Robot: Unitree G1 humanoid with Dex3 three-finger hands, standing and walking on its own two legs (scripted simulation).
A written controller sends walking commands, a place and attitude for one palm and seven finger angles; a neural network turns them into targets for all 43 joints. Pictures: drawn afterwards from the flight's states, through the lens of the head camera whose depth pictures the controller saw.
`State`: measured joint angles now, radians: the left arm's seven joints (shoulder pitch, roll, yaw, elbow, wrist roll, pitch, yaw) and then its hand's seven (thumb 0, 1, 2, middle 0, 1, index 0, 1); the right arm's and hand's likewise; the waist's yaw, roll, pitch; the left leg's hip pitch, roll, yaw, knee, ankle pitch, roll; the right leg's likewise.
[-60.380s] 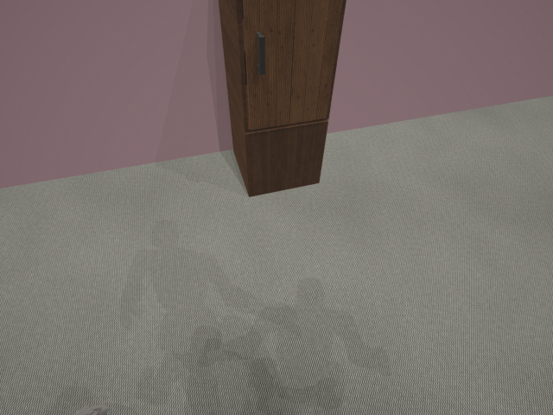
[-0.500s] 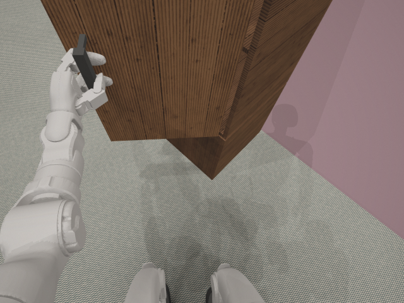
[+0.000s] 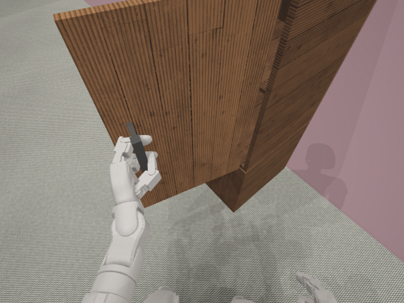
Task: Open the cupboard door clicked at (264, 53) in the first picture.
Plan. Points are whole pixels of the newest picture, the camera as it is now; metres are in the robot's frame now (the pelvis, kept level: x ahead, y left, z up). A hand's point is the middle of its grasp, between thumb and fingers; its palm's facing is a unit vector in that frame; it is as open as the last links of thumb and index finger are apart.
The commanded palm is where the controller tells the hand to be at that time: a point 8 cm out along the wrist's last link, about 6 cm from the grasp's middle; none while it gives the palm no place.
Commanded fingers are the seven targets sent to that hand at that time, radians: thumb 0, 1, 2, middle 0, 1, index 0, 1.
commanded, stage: pull the door open along its arc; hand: left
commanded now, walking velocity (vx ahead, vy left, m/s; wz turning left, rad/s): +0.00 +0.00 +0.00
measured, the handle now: (139, 151) +0.41 +0.14 +0.05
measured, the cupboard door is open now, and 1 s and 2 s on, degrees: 75 96 99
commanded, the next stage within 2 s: open thumb and fingers to let go in 0.46 s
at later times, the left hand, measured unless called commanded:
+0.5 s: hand (198, 211) +0.28 +0.02 +0.05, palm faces +0.28 -0.96 -0.03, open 5.9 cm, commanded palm +0.22 +0.06 +0.05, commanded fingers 0.00 0.90 0.90 -0.40 -1.35 -0.40 -1.35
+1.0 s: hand (193, 211) +0.28 +0.03 +0.05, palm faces +0.35 -0.94 -0.03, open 10.9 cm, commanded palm +0.24 +0.06 +0.05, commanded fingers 0.00 -0.50 0.30 -0.29 -1.15 -0.29 -1.15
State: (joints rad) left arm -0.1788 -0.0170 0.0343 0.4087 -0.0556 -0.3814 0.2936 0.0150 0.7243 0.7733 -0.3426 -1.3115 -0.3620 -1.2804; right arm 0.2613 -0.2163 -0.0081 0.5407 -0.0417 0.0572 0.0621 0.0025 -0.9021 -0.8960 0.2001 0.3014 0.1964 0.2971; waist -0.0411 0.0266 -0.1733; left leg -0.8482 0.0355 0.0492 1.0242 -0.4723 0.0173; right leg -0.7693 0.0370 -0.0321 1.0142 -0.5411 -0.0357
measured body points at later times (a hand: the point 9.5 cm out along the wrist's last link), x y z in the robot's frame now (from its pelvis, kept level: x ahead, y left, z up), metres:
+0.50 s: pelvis +0.00 -0.04 +0.01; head +0.04 -0.07 +0.45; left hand +0.26 +0.07 +0.06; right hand +0.17 -0.25 -0.10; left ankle +0.01 +0.11 -0.67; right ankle -0.03 -0.10 -0.67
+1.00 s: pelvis -0.01 -0.05 +0.00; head +0.04 -0.08 +0.44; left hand +0.26 +0.07 +0.05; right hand +0.17 -0.26 -0.12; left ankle +0.01 +0.11 -0.67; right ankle -0.03 -0.10 -0.67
